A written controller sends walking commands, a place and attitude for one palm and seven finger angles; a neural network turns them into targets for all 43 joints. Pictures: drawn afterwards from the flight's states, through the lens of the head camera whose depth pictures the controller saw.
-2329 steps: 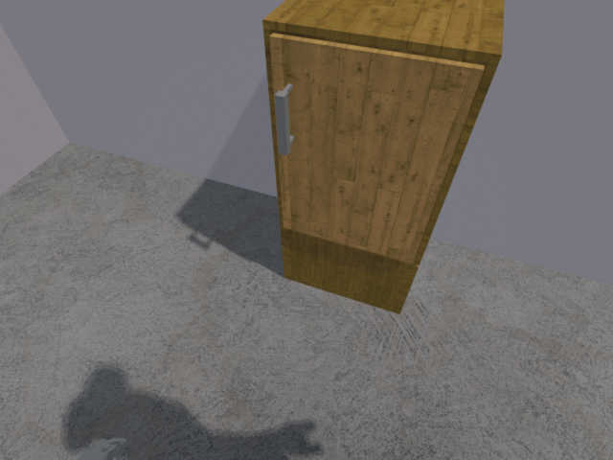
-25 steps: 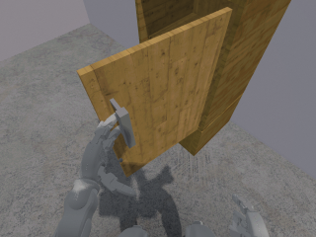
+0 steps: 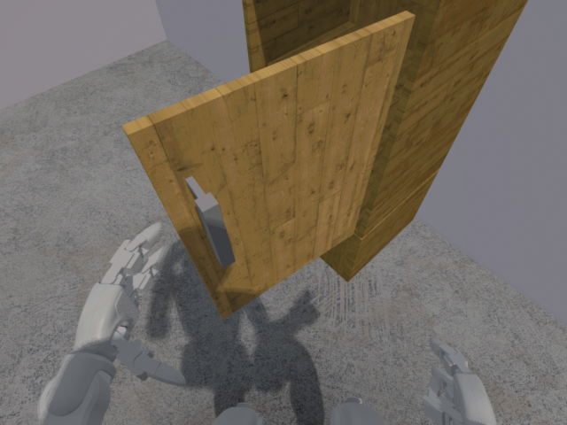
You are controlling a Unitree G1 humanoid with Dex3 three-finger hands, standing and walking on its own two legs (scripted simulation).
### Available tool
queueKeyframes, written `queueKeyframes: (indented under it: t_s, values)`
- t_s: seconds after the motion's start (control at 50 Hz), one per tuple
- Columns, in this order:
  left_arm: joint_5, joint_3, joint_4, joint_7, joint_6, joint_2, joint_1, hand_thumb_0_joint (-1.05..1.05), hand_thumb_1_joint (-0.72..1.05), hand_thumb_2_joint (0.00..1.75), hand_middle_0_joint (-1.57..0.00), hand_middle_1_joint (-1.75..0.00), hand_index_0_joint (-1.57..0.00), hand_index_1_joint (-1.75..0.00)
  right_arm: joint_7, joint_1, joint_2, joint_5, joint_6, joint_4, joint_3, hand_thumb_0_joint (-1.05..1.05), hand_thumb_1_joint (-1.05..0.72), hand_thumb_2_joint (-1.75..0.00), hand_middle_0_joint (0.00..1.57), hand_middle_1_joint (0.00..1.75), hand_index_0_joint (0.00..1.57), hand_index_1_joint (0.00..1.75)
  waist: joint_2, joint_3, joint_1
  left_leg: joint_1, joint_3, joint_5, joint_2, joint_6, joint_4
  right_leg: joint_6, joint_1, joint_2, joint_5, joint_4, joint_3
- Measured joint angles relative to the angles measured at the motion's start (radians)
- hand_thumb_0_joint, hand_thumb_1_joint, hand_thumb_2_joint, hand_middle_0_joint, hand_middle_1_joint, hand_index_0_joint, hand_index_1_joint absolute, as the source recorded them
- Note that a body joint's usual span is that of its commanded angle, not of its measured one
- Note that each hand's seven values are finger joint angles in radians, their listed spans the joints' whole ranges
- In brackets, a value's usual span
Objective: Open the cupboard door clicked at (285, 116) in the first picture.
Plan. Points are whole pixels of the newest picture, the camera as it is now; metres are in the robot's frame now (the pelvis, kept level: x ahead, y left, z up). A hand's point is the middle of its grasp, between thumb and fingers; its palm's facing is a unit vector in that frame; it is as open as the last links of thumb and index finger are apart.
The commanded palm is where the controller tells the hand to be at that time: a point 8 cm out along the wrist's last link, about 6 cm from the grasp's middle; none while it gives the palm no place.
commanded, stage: slide the hand sideways off the handle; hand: left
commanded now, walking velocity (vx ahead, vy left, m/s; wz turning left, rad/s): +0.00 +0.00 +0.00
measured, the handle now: (210, 224) +0.37 +0.13 +0.06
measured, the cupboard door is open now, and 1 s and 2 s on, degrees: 82 82 82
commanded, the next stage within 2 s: draw the hand back to the body in 0.08 s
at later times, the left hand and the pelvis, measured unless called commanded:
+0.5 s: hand (120, 309) +0.23 +0.20 +0.10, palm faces -0.06 -1.00 -0.08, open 16.3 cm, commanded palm +0.20 +0.26 +0.11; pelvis +0.01 +0.01 +0.02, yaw +0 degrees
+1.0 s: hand (35, 294) +0.23 +0.26 +0.15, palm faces +0.30 -0.87 -0.40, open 13.7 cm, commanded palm +0.18 +0.30 +0.18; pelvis +0.03 +0.03 +0.06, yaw -1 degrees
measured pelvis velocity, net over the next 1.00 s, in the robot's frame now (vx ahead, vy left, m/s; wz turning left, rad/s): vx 0.03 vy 0.03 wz -0.01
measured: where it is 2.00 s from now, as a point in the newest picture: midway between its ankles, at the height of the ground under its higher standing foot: outside the picture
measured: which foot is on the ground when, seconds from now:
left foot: down 0.00-1.00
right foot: down 0.00-1.00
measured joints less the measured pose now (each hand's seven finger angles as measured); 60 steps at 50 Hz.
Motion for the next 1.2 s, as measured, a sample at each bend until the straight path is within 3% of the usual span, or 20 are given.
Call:
queueKeyframes:
  t_s: [0.22, 0.44, 0.7, 0.78, 0.82, 0.88, 1.0, 1.2]
  values:
    - [-0.054, 0.055, 0.022, -0.073, 0.012, 0.035, -0.025, -0.01, -0.5, 0.3, -0.15, -0.3, -0.15, -0.3, -0.016, 0.004, -0.009, 0.007, -0.035, 0.018, 0.004, 0.01, -0.91, -0.9, 0.2, 0.3, 0.2, 0.3, 0.003, 0.004, -0.008, -0.023, -0.013, -0.009, 0.006, 0.0, 0.03, -0.001, -0.012, 0.005, 0.0, 0.01, -0.012]
    - [-0.053, 0.057, -0.122, -0.024, 0.099, 0.04, 0.062, -0.01, -0.49, 0.3, -0.15, -0.3, -0.15, -0.3, -0.016, 0.034, 0.018, 0.018, -0.037, -0.002, 0.022, 0.01, -0.91, -0.9, 0.2, 0.3, 0.2, 0.3, 0.013, 0.007, -0.014, 0.089, 0.003, 0.023, 0.002, 0.012, -0.07, 0.014, 0.098, 0.008, 0.034, -0.088, 0.004]
    - [-0.073, 0.094, -0.225, -0.04, 0.166, 0.06, 0.153, -0.01, -0.46, 0.31, -0.15, -0.3, -0.15, -0.3, -0.029, 0.022, 0.004, 0.023, -0.081, 0.015, 0.034, 0.01, -0.91, -0.9, 0.2, 0.3, 0.2, 0.3, 0.023, 0.021, 0.012, 0.226, -0.003, 0.047, -0.003, 0.021, -0.161, 0.028, 0.246, 0.01, 0.063, -0.194, -0.002]
    - [0.084, 0.069, -0.306, 0.174, 0.236, 0.09, 0.184, -0.01, -0.39, 0.34, -0.16, -0.31, -0.16, -0.3, -0.045, 0.01, 0.017, 0.001, -0.067, 0.037, 0.029, 0.01, -0.91, -0.9, 0.2, 0.3, 0.2, 0.3, 0.014, 0.037, 0.026, 0.305, 0.01, 0.072, -0.006, 0.028, -0.236, 0.034, 0.317, 0.011, 0.086, -0.259, 0.011]
    - [0.134, 0.055, -0.342, 0.265, 0.267, 0.083, 0.214, -0.01, -0.34, 0.37, -0.16, -0.31, -0.16, -0.3, -0.049, 0.007, 0.021, -0.004, -0.054, 0.044, 0.028, 0.01, -0.91, -0.9, 0.2, 0.3, 0.2, 0.3, 0.018, 0.048, 0.026, 0.352, 0.013, 0.091, -0.009, 0.028, -0.286, 0.036, 0.362, 0.011, 0.103, -0.305, 0.015]
    - [0.18, 0.039, -0.371, 0.346, 0.291, 0.075, 0.245, -0.01, -0.25, 0.4, -0.16, -0.3, -0.16, -0.3, -0.054, 0.007, 0.024, -0.01, -0.038, 0.061, 0.029, 0.01, -0.91, -0.9, 0.2, 0.3, 0.2, 0.3, 0.02, 0.064, 0.031, 0.422, 0.019, 0.119, -0.015, 0.031, -0.359, 0.041, 0.428, 0.008, 0.127, -0.369, 0.021]
    - [0.22, 0.041, -0.378, 0.401, 0.308, 0.076, 0.241, -0.01, -0.05, 0.49, -0.17, -0.31, -0.17, -0.3, -0.055, 0.0, 0.027, -0.017, -0.022, 0.102, 0.034, 0.01, -0.91, -0.9, 0.2, 0.3, 0.2, 0.3, 0.026, 0.099, 0.047, 0.546, 0.026, 0.166, -0.026, 0.035, -0.483, 0.048, 0.542, 0.004, 0.164, -0.473, 0.029]
    - [0.224, 0.105, -0.413, 0.401, 0.292, 0.092, 0.229, 0.0, 0.29, 0.63, -0.18, -0.31, -0.18, -0.3, -0.028, -0.029, 0.035, -0.026, -0.005, 0.127, 0.026, 0.01, -0.91, -0.9, 0.2, 0.3, 0.2, 0.3, 0.038, 0.125, 0.055, 0.676, 0.039, 0.216, -0.025, 0.032, -0.617, 0.048, 0.659, 0.013, 0.207, -0.587, 0.042]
